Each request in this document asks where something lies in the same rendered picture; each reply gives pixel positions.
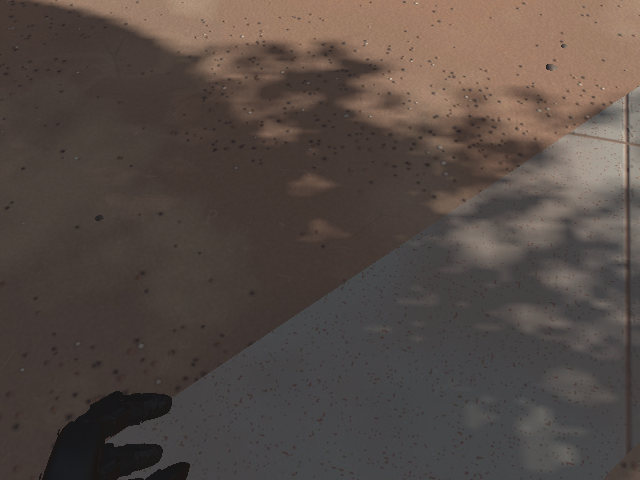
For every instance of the robot left hand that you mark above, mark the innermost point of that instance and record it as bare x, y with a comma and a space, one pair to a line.
80, 452

